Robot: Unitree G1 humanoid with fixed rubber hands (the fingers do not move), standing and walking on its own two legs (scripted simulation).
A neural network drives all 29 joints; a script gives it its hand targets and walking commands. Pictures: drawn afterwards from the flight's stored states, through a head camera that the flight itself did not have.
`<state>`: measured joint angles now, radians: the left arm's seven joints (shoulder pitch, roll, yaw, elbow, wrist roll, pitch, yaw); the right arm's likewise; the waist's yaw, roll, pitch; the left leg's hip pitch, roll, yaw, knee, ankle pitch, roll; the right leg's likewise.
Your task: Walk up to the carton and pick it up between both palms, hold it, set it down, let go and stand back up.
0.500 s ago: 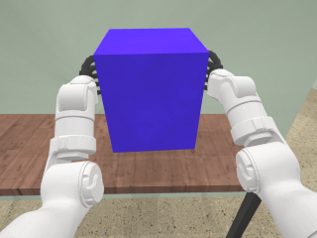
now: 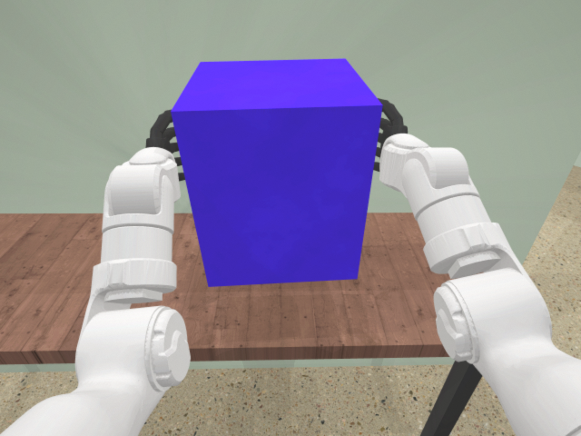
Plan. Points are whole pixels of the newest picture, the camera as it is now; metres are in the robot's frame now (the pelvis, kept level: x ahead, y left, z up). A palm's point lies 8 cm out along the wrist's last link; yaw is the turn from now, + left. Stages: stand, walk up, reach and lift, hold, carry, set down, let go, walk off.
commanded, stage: hold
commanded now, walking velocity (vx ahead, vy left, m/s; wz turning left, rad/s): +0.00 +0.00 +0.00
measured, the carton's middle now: (278, 170) +0.39 -0.01 +0.24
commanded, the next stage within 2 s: none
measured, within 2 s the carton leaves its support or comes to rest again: neither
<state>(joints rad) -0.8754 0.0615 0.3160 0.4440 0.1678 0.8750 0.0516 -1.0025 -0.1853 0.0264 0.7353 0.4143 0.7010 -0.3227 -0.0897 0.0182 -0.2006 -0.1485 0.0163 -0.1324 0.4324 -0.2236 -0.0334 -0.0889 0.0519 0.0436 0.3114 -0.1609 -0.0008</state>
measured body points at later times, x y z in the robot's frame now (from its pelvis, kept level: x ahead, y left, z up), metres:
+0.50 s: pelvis +0.00 +0.00 +0.00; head -0.10 +0.02 +0.44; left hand +0.38 +0.14 +0.27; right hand +0.37 -0.16 +0.29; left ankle +0.01 +0.14 -0.75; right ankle +0.01 -0.12 -0.75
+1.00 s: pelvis +0.00 +0.00 +0.00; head -0.10 +0.01 +0.44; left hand +0.38 +0.14 +0.27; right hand +0.37 -0.16 +0.28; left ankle +0.01 +0.14 -0.75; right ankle +0.01 -0.12 -0.75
